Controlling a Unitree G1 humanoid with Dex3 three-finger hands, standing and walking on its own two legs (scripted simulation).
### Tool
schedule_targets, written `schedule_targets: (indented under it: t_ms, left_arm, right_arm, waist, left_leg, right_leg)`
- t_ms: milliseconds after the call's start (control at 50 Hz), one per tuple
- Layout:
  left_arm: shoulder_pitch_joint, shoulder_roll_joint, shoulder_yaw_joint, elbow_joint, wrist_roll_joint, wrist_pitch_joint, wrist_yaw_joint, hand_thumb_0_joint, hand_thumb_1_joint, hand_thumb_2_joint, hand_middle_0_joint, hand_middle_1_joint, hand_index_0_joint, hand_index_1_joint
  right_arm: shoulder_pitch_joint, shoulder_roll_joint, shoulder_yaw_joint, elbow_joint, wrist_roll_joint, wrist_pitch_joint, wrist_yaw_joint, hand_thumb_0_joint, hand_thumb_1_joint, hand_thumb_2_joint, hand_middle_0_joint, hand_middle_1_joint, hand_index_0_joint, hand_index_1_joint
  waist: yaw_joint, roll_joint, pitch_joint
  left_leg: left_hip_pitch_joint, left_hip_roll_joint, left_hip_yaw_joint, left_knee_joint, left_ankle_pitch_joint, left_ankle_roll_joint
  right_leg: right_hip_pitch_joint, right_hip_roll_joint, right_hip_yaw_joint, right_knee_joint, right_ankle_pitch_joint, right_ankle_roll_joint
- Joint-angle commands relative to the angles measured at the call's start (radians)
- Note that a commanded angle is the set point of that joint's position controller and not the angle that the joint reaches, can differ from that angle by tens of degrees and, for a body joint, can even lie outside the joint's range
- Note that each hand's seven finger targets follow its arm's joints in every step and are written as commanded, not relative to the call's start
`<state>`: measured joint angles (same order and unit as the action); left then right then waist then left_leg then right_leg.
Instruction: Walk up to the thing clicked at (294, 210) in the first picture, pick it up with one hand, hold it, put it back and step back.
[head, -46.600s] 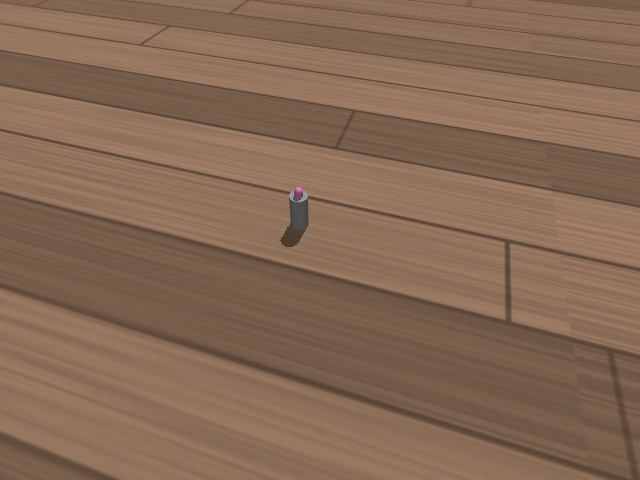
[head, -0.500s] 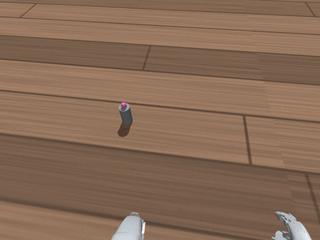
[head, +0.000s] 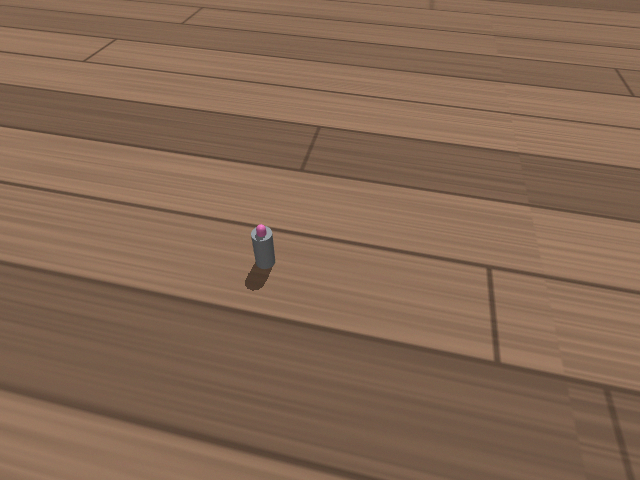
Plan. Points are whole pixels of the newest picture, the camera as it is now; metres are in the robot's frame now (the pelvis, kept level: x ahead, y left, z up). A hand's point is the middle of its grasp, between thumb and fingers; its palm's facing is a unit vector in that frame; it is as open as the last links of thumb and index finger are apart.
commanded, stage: step back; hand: left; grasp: from the side
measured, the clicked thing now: (263, 244) +1.06 +0.22 -0.66
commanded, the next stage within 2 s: stand in 0.60 s
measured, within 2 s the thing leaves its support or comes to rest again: neither
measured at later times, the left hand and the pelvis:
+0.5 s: hand out of the picture +0.10 +0.29 -0.16, palm faces +0.06 -0.92 -0.39, open 7.4 cm; pelvis +0.03 +0.02 -0.01, yaw +1 degrees
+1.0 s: hand out of the picture +0.12 +0.28 -0.14, palm faces +0.00 -0.94 -0.34, open 7.4 cm; pelvis +0.05 +0.02 +0.01, yaw +1 degrees
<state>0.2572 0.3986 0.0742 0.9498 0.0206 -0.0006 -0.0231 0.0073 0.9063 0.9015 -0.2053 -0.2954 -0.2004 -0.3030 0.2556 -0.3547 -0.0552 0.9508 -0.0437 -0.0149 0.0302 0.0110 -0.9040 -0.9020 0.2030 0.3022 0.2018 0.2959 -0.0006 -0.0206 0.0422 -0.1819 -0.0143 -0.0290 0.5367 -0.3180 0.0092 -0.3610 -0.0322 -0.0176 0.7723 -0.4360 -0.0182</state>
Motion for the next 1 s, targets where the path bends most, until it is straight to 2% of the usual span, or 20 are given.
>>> schedule_targets:
  t_ms: [0, 20, 40, 60, 80, 100, 180, 320, 380, 400, 420, 440, 460, 520, 600, 660, 720, 760, 840, 980]
  left_arm:
    - [0.01, 0.157, 0.042, -0.048, 0.002, -0.059, 0.018, 0.0, 0.9, 0.9, -0.2, -0.3, -0.2, -0.3]
    - [0.046, 0.165, 0.047, -0.024, 0.007, -0.063, 0.027, 0.0, 0.9, 0.9, -0.2, -0.3, -0.2, -0.3]
    - [0.083, 0.191, 0.058, -0.011, 0.014, -0.069, 0.037, 0.0, 0.9, 0.9, -0.2, -0.3, -0.2, -0.3]
    - [0.1, 0.269, 0.079, -0.011, 0.032, -0.079, 0.047, 0.0, 0.9, 0.9, -0.2, -0.3, -0.2, -0.3]
    - [0.044, 0.316, 0.085, -0.037, 0.024, -0.076, 0.047, 0.0, 0.9, 0.9, -0.2, -0.3, -0.2, -0.3]
    - [-0.026, 0.329, 0.085, -0.062, 0.024, -0.075, 0.045, 0.0, 0.9, 0.9, -0.2, -0.3, -0.2, -0.3]
    - [-0.052, 0.232, 0.056, -0.056, 0.006, -0.094, 0.05, 0.0, 0.9, 0.9, -0.2, -0.3, -0.2, -0.3]
    - [-0.113, 0.223, 0.037, -0.064, -0.006, -0.069, 0.054, 0.0, 0.9, 0.9, -0.2, -0.3, -0.2, -0.3]
    - [-0.112, 0.208, 0.022, -0.067, -0.013, -0.047, 0.054, 0.0, 0.9, 0.9, -0.2, -0.3, -0.2, -0.3]
    - [-0.112, 0.187, 0.015, -0.072, -0.014, -0.043, 0.053, 0.0, 0.9, 0.9, -0.2, -0.3, -0.2, -0.3]
    - [-0.104, 0.164, 0.009, -0.071, -0.021, -0.036, 0.052, 0.0, 0.9, 0.9, -0.2, -0.3, -0.2, -0.3]
    - [-0.1, 0.162, 0.005, -0.053, -0.033, -0.023, 0.053, 0.0, 0.9, 0.9, -0.2, -0.3, -0.2, -0.3]
    - [-0.088, 0.171, 0.008, -0.021, -0.027, -0.018, 0.053, 0.0, 0.9, 0.9, -0.2, -0.3, -0.2, -0.3]
    - [-0.058, 0.169, 0.006, 0.019, -0.015, -0.026, 0.044, 0.0, 0.9, 0.9, -0.2, -0.3, -0.2, -0.3]
    - [-0.101, 0.154, -0.02, 0.049, -0.005, -0.033, 0.03, 0.0, 0.9, 0.9, -0.2, -0.3, -0.2, -0.3]
    - [-0.148, 0.165, -0.028, 0.068, -0.012, -0.038, 0.022, 0.0, 0.9, 0.9, -0.2, -0.3, -0.2, -0.3]
    - [-0.164, 0.174, -0.03, 0.082, -0.016, -0.046, 0.024, 0.0, 0.9, 0.9, -0.2, -0.3, -0.2, -0.3]
    - [-0.158, 0.175, -0.032, 0.094, -0.017, -0.051, 0.026, 0.0, 0.9, 0.9, -0.2, -0.3, -0.2, -0.3]
    - [-0.178, 0.167, -0.038, 0.109, -0.016, -0.047, 0.026, 0.0, 0.9, 0.9, -0.2, -0.3, -0.2, -0.3]
    - [-0.196, 0.171, -0.04, 0.12, -0.012, -0.047, 0.029, 0.0, 0.9, 0.9, -0.2, -0.3, -0.2, -0.3]
  right_arm:
    - [-0.106, -0.256, -0.063, -0.085, 0.01, -0.005, -0.016, 0.0, -0.9, -0.9, 0.2, 0.3, 0.2, 0.3]
    - [-0.107, -0.222, -0.052, -0.088, 0.016, 0.004, -0.016, 0.0, -0.9, -0.9, 0.2, 0.3, 0.2, 0.3]
    - [-0.087, -0.174, -0.034, -0.091, 0.018, 0.009, -0.02, 0.0, -0.9, -0.9, 0.2, 0.3, 0.2, 0.3]
    - [-0.062, -0.105, -0.014, -0.109, 0.026, 0.007, -0.021, 0.0, -0.9, -0.9, 0.2, 0.3, 0.2, 0.3]
    - [-0.058, -0.172, -0.033, -0.095, 0.018, 0.018, -0.036, 0.0, -0.9, -0.9, 0.2, 0.3, 0.2, 0.3]
    - [-0.036, -0.228, -0.052, -0.076, 0.017, 0.015, -0.042, 0.0, -0.9, -0.9, 0.2, 0.3, 0.2, 0.3]
    - [-0.015, -0.195, -0.041, -0.035, 0.019, 0.005, -0.033, 0.0, -0.9, -0.9, 0.2, 0.3, 0.2, 0.3]
    - [-0.046, -0.171, -0.034, -0.018, 0.019, 0.012, -0.033, 0.0, -0.9, -0.9, 0.2, 0.3, 0.2, 0.3]
    - [-0.047, -0.187, -0.041, 0.007, 0.014, 0.007, -0.041, 0.0, -0.9, -0.9, 0.2, 0.3, 0.2, 0.3]
    - [-0.053, -0.228, -0.051, 0.007, 0.008, 0.005, -0.045, 0.0, -0.9, -0.9, 0.2, 0.3, 0.2, 0.3]
    - [-0.085, -0.263, -0.054, -0.002, 0.006, 0.002, -0.047, 0.0, -0.9, -0.9, 0.2, 0.3, 0.2, 0.3]
    - [-0.141, -0.296, -0.051, -0.012, 0.019, 0.003, -0.045, 0.0, -0.9, -0.9, 0.2, 0.3, 0.2, 0.3]
    - [-0.182, -0.302, -0.052, -0.013, 0.016, 0.006, -0.041, 0.0, -0.9, -0.9, 0.2, 0.3, 0.2, 0.3]
    - [-0.229, -0.245, -0.031, -0.005, 0.01, 0.012, -0.039, 0.0, -0.9, -0.9, 0.2, 0.3, 0.2, 0.3]
    - [-0.228, -0.217, -0.014, 0.019, 0.034, -0.004, -0.028, 0.0, -0.9, -0.9, 0.2, 0.3, 0.2, 0.3]
    - [-0.229, -0.215, -0.008, 0.049, 0.031, -0.016, -0.025, 0.0, -0.9, -0.9, 0.2, 0.3, 0.2, 0.3]
    - [-0.211, -0.206, -0.002, 0.071, 0.029, -0.028, -0.025, 0.0, -0.9, -0.9, 0.2, 0.3, 0.2, 0.3]
    - [-0.216, -0.206, -0.005, 0.08, 0.034, -0.031, -0.026, 0.0, -0.9, -0.9, 0.2, 0.3, 0.2, 0.3]
    - [-0.228, -0.196, 0.001, 0.095, 0.037, -0.025, -0.025, 0.0, -0.9, -0.9, 0.2, 0.3, 0.2, 0.3]
    - [-0.235, -0.193, 0.006, 0.113, 0.035, -0.018, -0.023, 0.0, -0.9, -0.9, 0.2, 0.3, 0.2, 0.3]
  waist:
    - [0.041, 0.191, 0.013]
    - [0.06, 0.152, -0.007]
    - [0.076, 0.067, -0.04]
    - [0.075, -0.158, -0.045]
    - [0.068, -0.086, -0.017]
    - [0.044, -0.061, 0.046]
    - [0.021, -0.035, 0.012]
    - [0.013, -0.161, -0.054]
    - [-0.001, -0.106, -0.072]
    - [0.002, -0.027, -0.099]
    - [0.013, 0.054, -0.124]
    - [0.022, 0.131, -0.125]
    - [0.026, 0.17, -0.084]
    - [0.05, 0.165, -0.04]
    - [0.023, 0.115, -0.059]
    - [0.005, 0.108, -0.036]
    - [0.003, 0.049, -0.072]
    - [-0.001, 0.037, -0.098]
    - [-0.002, 0.023, -0.063]
    - [-0.004, 0.01, -0.047]
  left_leg:
    - [-0.15, 0.156, -0.143, -0.114, -0.136, 0.127]
    - [-0.207, 0.129, -0.108, -0.019, -0.129, 0.102]
    - [-0.284, 0.09, -0.072, 0.115, -0.125, 0.078]
    - [-0.44, -0.043, -0.028, 0.356, -0.201, 0.029]
    - [-0.404, -0.025, -0.103, 0.433, -0.288, 0.018]
    - [-0.364, 0.014, -0.131, 0.46, -0.294, 0.015]
    - [-0.304, 0.038, -0.135, 0.389, -0.138, 0.002]
    - [-0.12, 0.034, 0.045, 0.13, -0.012, -0.006]
    - [0.005, 0.031, 0.042, -0.036, 0.246, 0.019]
    - [0.037, 0.112, -0.052, -0.029, 0.347, 0.051]
    - [0.016, 0.219, -0.179, -0.081, 0.319, 0.106]
    - [-0.097, 0.288, -0.245, -0.133, 0.168, 0.184]
    - [-0.199, 0.311, -0.273, -0.177, 0.027, 0.204]
    - [-0.204, 0.216, -0.159, -0.148, -0.043, 0.11]
    - [-0.141, 0.154, -0.138, -0.187, -0.114, 0.036]
    - [-0.056, 0.163, -0.138, -0.218, -0.037, 0.026]
    - [0.021, 0.162, -0.102, -0.186, 0.266, 0.025]
    - [0.084, 0.157, -0.077, -0.163, 0.347, 0.023]
    - [0.076, 0.147, -0.06, -0.203, 0.242, 0.015]
    - [0.055, 0.143, -0.055, -0.234, 0.21, 0.003]
  right_leg:
    - [0.163, 0.058, -0.071, -0.252, 0.144, -0.002]
    - [0.266, 0.07, -0.062, -0.31, 0.168, -0.002]
    - [0.372, 0.017, 0.038, -0.351, 0.154, -0.007]
    - [0.422, -0.213, 0.427, -0.486, 0.041, -0.07]
    - [0.257, -0.365, 0.596, -0.56, -0.173, -0.143]
    - [0.146, -0.404, 0.637, -0.557, -0.219, -0.225]
    - [0.202, -0.25, 0.289, -0.418, 0.351, -0.139]
    - [0.148, -0.205, 0.096, -0.28, 0.703, -0.116]
    - [0.095, -0.143, 0.065, -0.166, 0.595, -0.058]
    - [0.054, -0.11, 0.049, -0.131, 0.485, -0.036]
    - [0.042, -0.045, 0.031, -0.084, 0.28, -0.012]
    - [0.106, 0.018, -0.012, -0.051, 0.03, -0.009]
    - [0.171, 0.021, -0.009, -0.029, -0.068, -0.008]
    - [0.171, 0.002, 0.021, -0.179, 0.094, -0.017]
    - [0.198, -0.069, 0.112, -0.338, 0.125, -0.022]
    - [0.151, -0.054, 0.088, -0.369, 0.149, -0.005]
    - [0.2, -0.076, 0.087, -0.384, 0.311, 0.001]
    - [0.2, -0.086, 0.091, -0.412, 0.383, 0.005]
    - [0.188, -0.094, 0.097, -0.458, 0.306, 0.007]
    - [0.213, -0.099, 0.093, -0.495, 0.286, 0.014]
